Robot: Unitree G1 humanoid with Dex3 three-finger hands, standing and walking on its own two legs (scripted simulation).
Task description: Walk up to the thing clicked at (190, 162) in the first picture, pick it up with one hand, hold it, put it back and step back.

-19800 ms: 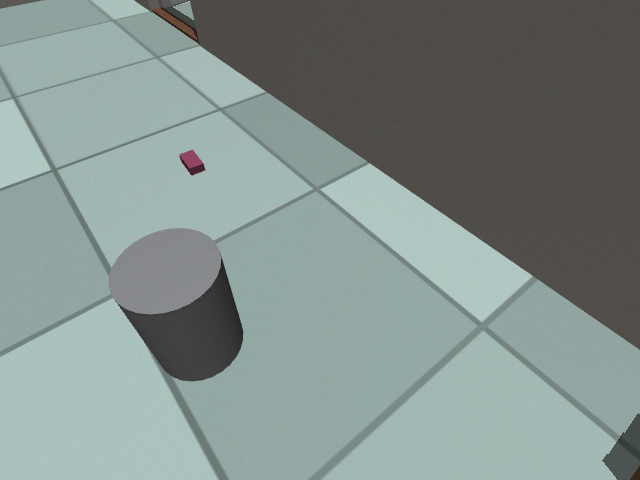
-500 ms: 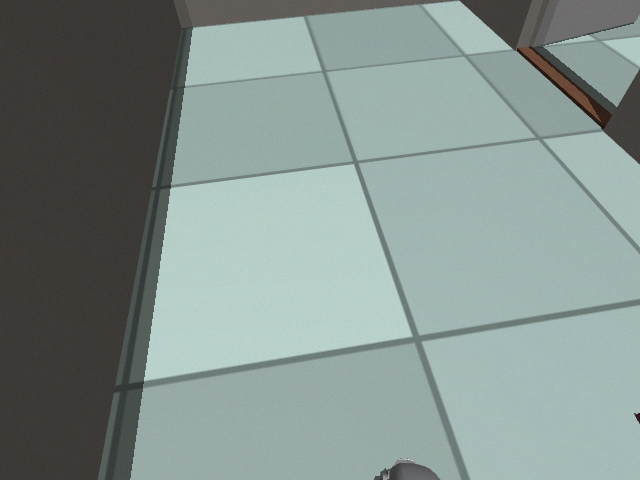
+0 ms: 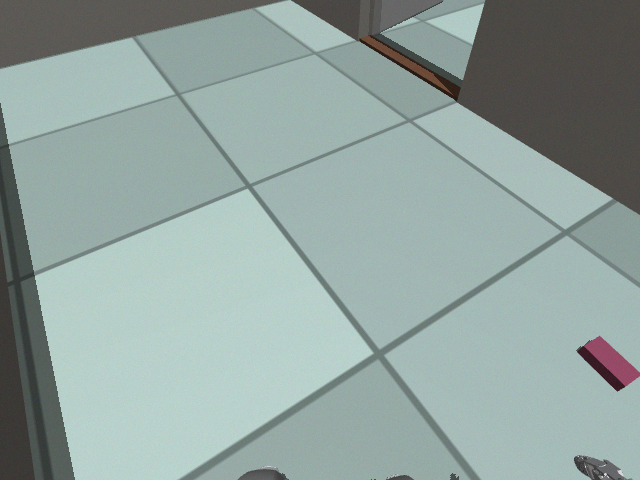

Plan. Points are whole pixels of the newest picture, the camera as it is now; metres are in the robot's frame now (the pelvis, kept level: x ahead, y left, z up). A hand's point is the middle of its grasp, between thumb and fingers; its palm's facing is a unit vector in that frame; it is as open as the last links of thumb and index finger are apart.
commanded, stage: walk up
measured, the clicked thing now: (608, 362) +0.57 -0.87 -0.72
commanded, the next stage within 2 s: none
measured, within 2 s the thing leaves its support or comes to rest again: neither
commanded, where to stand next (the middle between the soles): +0.15 -0.01 m, yaw -47 degrees
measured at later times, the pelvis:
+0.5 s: pelvis +0.08 +0.09 +0.02, yaw -22 degrees
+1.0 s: pelvis +0.11 +0.07 +0.01, yaw -37 degrees
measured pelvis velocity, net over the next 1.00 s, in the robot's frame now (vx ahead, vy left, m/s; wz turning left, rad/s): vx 0.11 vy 0.07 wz -0.64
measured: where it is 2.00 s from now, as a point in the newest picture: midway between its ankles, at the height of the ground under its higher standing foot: outside the picture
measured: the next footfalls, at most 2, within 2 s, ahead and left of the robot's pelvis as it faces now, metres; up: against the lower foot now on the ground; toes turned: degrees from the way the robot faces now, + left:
right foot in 0.54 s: +0.10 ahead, -0.04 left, +0.00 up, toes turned -28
left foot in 0.84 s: +0.27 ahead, +0.17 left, +0.00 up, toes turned -28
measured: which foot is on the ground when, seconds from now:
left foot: down 0.00-0.58, up 0.60-0.82, down 0.84-1.00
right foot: up 0.00-0.52, down 0.54-0.86, up 0.88-1.00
